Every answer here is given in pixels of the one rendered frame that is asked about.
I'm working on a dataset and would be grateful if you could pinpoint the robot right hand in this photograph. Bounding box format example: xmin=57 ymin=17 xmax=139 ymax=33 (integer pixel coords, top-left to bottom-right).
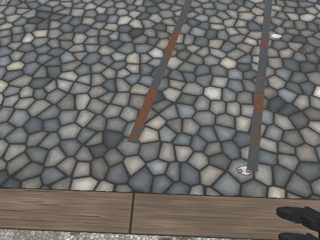
xmin=276 ymin=206 xmax=320 ymax=240

